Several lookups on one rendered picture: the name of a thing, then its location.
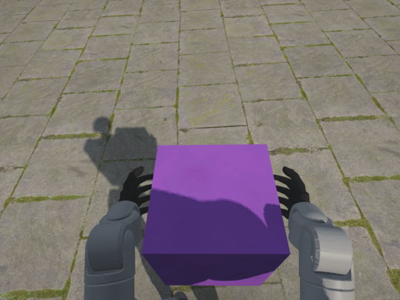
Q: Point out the right robot forearm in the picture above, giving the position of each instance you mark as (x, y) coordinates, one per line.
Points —
(326, 266)

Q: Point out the robot left hand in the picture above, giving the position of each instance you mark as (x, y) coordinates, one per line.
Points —
(131, 191)

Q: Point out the carton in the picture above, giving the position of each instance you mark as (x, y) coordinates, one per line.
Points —
(214, 217)

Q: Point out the robot right hand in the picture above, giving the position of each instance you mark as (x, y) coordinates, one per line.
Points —
(296, 192)

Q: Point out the left robot forearm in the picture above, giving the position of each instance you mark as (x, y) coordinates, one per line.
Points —
(109, 266)

